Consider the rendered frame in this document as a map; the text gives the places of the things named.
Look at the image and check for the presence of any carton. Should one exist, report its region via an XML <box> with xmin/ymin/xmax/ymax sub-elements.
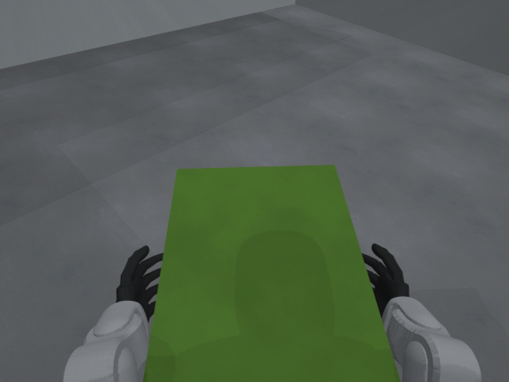
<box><xmin>143</xmin><ymin>165</ymin><xmax>401</xmax><ymax>382</ymax></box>

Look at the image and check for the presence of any robot left forearm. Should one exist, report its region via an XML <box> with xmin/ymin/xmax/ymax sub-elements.
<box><xmin>61</xmin><ymin>301</ymin><xmax>150</xmax><ymax>382</ymax></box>

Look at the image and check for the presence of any robot right forearm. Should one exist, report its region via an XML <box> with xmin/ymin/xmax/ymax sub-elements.
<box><xmin>382</xmin><ymin>296</ymin><xmax>482</xmax><ymax>382</ymax></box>

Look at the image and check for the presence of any robot left hand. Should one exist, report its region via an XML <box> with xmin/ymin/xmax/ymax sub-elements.
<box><xmin>116</xmin><ymin>245</ymin><xmax>164</xmax><ymax>323</ymax></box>

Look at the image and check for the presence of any robot right hand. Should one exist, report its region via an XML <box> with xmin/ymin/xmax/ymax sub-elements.
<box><xmin>362</xmin><ymin>244</ymin><xmax>409</xmax><ymax>318</ymax></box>

